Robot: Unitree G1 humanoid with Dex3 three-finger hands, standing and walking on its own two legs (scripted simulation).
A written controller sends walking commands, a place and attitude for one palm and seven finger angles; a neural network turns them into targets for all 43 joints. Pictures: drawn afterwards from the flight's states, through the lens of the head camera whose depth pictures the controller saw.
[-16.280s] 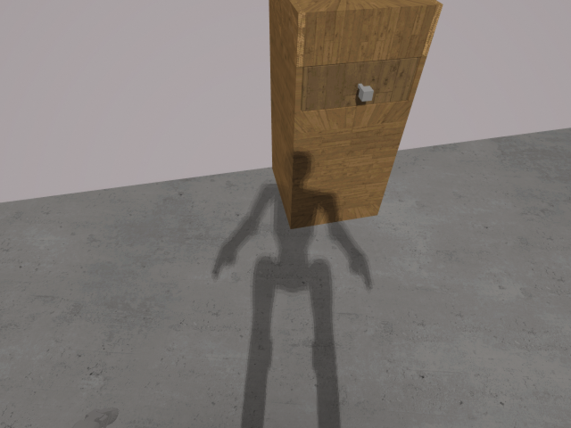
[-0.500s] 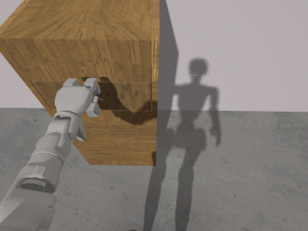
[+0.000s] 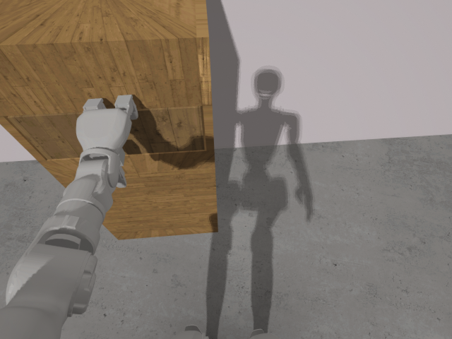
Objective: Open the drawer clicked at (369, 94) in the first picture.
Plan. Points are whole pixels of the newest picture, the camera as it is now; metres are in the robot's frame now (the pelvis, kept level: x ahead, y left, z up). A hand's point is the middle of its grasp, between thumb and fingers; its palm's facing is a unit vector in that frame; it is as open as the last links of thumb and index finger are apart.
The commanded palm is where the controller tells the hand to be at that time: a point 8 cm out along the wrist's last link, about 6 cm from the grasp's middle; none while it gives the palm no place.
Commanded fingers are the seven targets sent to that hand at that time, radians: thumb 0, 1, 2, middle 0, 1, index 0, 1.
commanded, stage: move the hooked fingers above the handle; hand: left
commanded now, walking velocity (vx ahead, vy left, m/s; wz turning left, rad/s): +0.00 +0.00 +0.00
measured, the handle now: (115, 149) +0.52 +0.22 -0.03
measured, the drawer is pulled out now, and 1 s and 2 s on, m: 0.00 0.00 0.00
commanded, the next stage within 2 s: none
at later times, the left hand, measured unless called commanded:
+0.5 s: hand (110, 142) +0.48 +0.21 +0.04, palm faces +0.15 -0.04 -0.99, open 13.8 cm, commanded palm +0.45 +0.23 +0.09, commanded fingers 0.00 -0.50 0.30 -0.30 -1.20 -0.30 -1.20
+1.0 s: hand (108, 146) +0.48 +0.21 +0.03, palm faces +0.09 -0.09 -0.99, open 13.8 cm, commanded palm +0.45 +0.23 +0.09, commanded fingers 0.00 -0.50 0.30 -0.30 -1.20 -0.30 -1.20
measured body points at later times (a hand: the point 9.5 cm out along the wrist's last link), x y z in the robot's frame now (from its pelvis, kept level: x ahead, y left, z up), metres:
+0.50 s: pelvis -0.01 +0.01 -0.01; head +0.09 +0.01 +0.43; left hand +0.47 +0.21 +0.09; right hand +0.04 -0.27 -0.13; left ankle +0.01 +0.07 -0.69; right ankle -0.03 -0.10 -0.69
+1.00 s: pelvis +0.00 +0.01 -0.01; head +0.10 +0.02 +0.43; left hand +0.47 +0.21 +0.08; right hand +0.03 -0.28 -0.13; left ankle +0.01 +0.07 -0.69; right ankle -0.03 -0.10 -0.69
